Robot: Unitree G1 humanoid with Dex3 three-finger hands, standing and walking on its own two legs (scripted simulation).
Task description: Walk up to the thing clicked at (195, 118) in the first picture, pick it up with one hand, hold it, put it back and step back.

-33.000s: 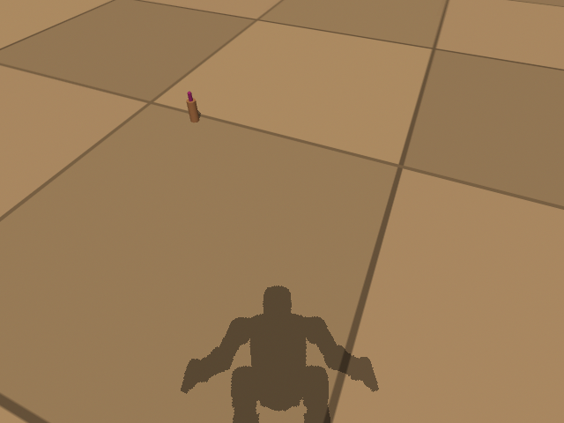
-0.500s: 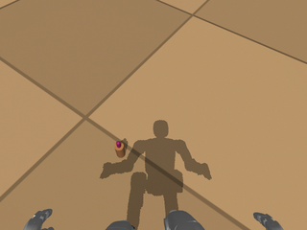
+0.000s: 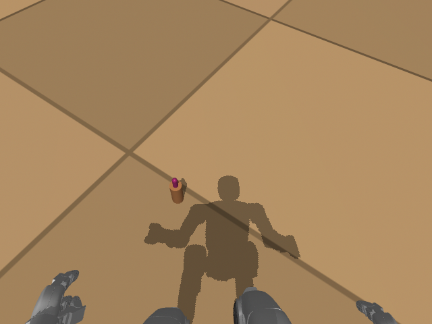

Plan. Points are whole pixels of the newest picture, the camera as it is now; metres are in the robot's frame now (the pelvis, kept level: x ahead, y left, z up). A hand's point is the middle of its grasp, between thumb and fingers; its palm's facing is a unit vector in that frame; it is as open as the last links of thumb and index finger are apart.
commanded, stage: step back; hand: left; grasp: from the side
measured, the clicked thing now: (176, 189) +0.67 +0.17 -0.65
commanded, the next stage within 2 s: none
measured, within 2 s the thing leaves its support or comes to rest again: neither
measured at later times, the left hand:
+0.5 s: hand out of the picture -0.07 +0.22 -0.13, palm faces -0.10 -0.91 -0.41, open 7.4 cm
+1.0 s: hand out of the picture -0.19 +0.20 -0.14, palm faces -0.01 -0.94 -0.35, open 7.4 cm
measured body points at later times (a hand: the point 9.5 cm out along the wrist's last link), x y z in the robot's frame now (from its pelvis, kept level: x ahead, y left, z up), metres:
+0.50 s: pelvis -0.15 -0.05 +0.01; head -0.11 -0.07 +0.45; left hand -0.07 +0.26 -0.10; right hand -0.05 -0.37 -0.12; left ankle -0.07 +0.10 -0.67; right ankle -0.16 -0.16 -0.72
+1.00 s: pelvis -0.31 -0.07 +0.01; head -0.26 -0.05 +0.46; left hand -0.19 +0.24 -0.11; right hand -0.20 -0.38 -0.09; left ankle -0.24 +0.06 -0.72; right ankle -0.36 -0.21 -0.65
